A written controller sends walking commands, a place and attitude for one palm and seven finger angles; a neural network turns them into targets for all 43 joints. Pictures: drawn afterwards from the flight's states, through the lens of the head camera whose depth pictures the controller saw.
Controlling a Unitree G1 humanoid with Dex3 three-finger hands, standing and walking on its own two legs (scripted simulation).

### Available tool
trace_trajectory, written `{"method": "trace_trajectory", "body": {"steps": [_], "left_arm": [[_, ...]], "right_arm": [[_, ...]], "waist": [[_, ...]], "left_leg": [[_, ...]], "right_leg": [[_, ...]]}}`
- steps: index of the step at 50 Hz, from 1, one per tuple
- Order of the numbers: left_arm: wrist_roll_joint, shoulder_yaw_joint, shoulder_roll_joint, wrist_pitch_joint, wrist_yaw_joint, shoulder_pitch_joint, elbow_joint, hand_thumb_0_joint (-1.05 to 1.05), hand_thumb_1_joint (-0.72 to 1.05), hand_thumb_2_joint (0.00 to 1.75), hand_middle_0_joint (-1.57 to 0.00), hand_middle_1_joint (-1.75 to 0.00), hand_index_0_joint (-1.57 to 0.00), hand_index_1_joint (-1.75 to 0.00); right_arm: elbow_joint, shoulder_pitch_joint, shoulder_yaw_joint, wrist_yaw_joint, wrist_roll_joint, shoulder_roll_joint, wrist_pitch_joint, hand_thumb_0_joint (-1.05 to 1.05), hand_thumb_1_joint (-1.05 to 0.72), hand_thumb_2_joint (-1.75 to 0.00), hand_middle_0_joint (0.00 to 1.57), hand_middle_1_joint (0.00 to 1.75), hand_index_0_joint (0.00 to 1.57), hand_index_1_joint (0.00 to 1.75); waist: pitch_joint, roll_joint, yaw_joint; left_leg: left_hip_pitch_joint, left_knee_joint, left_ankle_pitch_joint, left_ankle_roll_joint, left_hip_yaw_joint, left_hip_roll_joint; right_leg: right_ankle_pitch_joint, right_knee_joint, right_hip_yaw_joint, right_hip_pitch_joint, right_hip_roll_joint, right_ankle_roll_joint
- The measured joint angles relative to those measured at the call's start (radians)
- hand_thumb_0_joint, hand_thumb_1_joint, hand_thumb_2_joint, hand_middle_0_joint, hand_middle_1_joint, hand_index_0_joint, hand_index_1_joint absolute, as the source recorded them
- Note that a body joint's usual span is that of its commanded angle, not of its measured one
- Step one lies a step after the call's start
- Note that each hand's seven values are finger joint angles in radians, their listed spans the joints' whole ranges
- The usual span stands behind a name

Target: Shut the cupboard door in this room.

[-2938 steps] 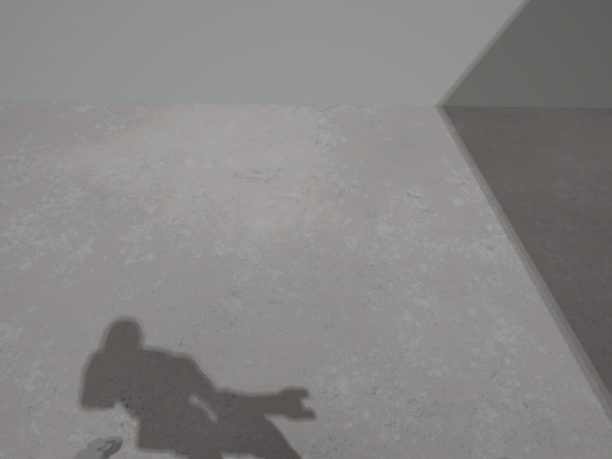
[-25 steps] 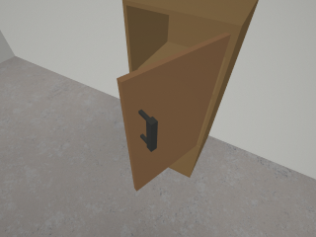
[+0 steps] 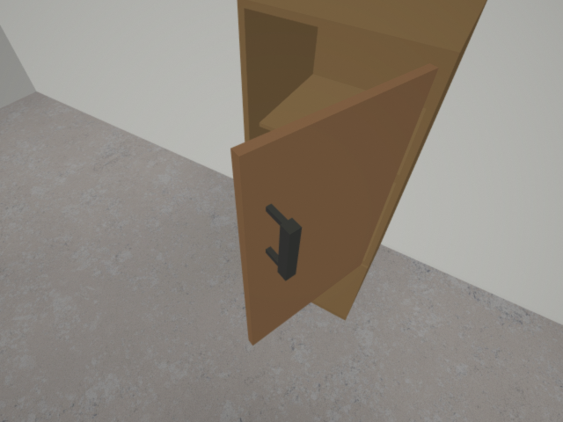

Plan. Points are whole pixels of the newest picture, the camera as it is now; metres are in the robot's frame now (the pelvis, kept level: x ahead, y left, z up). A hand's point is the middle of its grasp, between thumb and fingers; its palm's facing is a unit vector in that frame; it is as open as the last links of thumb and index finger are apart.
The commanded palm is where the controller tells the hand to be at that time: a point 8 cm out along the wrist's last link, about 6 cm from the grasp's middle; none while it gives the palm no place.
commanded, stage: look at it before walking up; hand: left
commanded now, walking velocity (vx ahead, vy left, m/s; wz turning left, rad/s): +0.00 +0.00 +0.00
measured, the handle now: (280, 242) +0.36 +0.03 +0.06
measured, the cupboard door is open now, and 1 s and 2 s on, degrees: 68 68 68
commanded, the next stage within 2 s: walk to a spot facing it in 0.08 s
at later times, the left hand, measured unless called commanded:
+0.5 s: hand out of the picture +0.05 +0.22 -0.18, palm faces -0.11 -0.95 -0.30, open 7.4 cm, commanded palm none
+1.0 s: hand out of the picture +0.05 +0.13 -0.16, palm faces -0.27 -0.93 -0.26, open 7.4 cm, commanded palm none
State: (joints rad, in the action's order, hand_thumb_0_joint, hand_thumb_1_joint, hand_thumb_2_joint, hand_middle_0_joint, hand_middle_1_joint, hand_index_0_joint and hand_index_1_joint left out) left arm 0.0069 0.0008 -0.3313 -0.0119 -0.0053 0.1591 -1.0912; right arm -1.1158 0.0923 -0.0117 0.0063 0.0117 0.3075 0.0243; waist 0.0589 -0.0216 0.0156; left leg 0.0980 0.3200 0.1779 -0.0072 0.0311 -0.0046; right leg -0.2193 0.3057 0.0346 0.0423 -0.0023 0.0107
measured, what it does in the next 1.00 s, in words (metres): lifts its left foot, turning right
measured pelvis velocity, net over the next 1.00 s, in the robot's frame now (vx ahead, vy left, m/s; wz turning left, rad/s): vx -0.05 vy -0.05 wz -0.39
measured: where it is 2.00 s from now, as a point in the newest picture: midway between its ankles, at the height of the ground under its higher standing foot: outside the picture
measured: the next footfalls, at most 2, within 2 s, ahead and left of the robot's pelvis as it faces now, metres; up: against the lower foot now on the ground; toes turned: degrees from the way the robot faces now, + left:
left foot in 1.22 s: +0.05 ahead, +0.08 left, +0.00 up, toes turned -33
right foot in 1.66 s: -0.08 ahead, -0.14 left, +0.00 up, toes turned -55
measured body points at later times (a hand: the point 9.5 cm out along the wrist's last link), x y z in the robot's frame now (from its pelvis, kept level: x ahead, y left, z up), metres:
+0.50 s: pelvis -0.02 -0.01 -0.01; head +0.01 -0.02 +0.44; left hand +0.06 +0.26 -0.15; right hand +0.03 -0.27 -0.16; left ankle +0.00 +0.12 -0.75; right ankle -0.04 -0.11 -0.72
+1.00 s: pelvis -0.05 -0.05 -0.01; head -0.02 -0.08 +0.44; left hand +0.07 +0.17 -0.14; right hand -0.05 -0.34 -0.15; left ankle -0.01 +0.13 -0.67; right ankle -0.03 -0.12 -0.75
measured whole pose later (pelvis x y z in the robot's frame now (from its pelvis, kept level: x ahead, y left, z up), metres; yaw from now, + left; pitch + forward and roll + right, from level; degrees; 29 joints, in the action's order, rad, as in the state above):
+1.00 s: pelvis -0.05 -0.05 -0.01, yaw -22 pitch +0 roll +2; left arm 0.02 -0.07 -0.18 0.03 0.00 0.29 -0.93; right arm -0.95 0.14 0.07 0.03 0.02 0.27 -0.05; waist 0.06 0.00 0.05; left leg 0.44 1.03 0.35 -0.06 0.06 0.04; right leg -0.15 0.44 0.10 0.29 0.10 -0.08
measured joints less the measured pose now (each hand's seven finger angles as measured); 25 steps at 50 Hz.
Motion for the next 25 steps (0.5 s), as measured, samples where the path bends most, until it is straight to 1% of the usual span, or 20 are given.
{"method": "trace_trajectory", "body": {"steps": [11,16,19,20,22,23,25], "left_arm": [[0.001,-0.004,-0.002,0.001,-0.002,0.003,0.000,0.00,0.91,0.89,-0.20,-0.30,-0.20,-0.30],[-0.001,-0.016,-0.001,0.023,-0.006,0.006,0.019,0.00,0.91,0.89,-0.20,-0.30,-0.20,-0.30],[-0.002,-0.022,0.008,0.046,-0.008,0.013,0.036,0.00,0.91,0.89,-0.20,-0.30,-0.20,-0.30],[-0.001,-0.024,0.011,0.054,-0.006,0.016,0.043,0.00,0.91,0.89,-0.20,-0.30,-0.20,-0.30],[0.002,-0.029,0.022,0.070,-0.003,0.024,0.058,0.00,0.91,0.89,-0.20,-0.30,-0.19,-0.30],[0.004,-0.032,0.029,0.077,-0.001,0.028,0.064,0.00,0.91,0.89,-0.20,-0.30,-0.19,-0.30],[0.007,-0.038,0.048,0.087,0.004,0.034,0.078,0.00,0.91,0.89,-0.20,-0.30,-0.19,-0.30]], "right_arm": [[-0.005,0.009,0.008,0.004,0.000,0.005,0.001,0.00,-0.90,-0.90,0.20,0.30,0.20,0.30],[0.018,0.006,0.020,0.017,0.004,0.003,-0.004,0.00,-0.90,-0.90,0.20,0.30,0.20,0.30],[0.046,0.011,0.027,0.027,0.006,-0.017,-0.013,0.00,-0.90,-0.90,0.20,0.30,0.20,0.30],[0.056,0.013,0.028,0.028,0.006,-0.026,-0.015,0.00,-0.90,-0.90,0.20,0.30,0.20,0.30],[0.074,0.016,0.031,0.028,0.008,-0.047,-0.020,0.00,-0.90,-0.90,0.20,0.30,0.20,0.30],[0.084,0.020,0.032,0.027,0.009,-0.057,-0.023,0.00,-0.90,-0.90,0.20,0.30,0.20,0.30],[0.097,0.032,0.037,0.024,0.014,-0.072,-0.029,0.00,-0.90,-0.90,0.20,0.30,0.20,0.30]], "waist": [[0.004,-0.009,-0.001],[0.014,-0.009,0.008],[0.024,-0.014,0.013],[0.030,-0.018,0.017],[0.044,-0.019,0.024],[0.052,-0.015,0.023],[0.067,0.000,0.021]], "left_leg": [[-0.009,-0.001,0.004,0.010,-0.004,-0.010],[0.008,0.034,0.021,0.010,-0.032,-0.004],[0.025,0.067,0.037,0.010,-0.063,0.000],[0.030,0.078,0.043,0.010,-0.079,0.001],[0.037,0.100,0.054,0.009,-0.111,0.011],[0.042,0.113,0.059,0.007,-0.124,0.019],[0.051,0.139,0.071,-0.003,-0.142,0.040]], "right_leg": [[-0.002,-0.005,0.003,-0.011,-0.010,0.009],[-0.015,0.044,0.031,0.024,-0.004,0.012],[-0.042,0.130,0.055,0.079,-0.001,0.013],[-0.067,0.184,0.050,0.108,-0.003,0.016],[-0.175,0.340,0.032,0.180,-0.004,0.021],[-0.223,0.415,0.020,0.213,-0.002,0.023],[-0.270,0.504,-0.010,0.258,-0.004,0.022]]}}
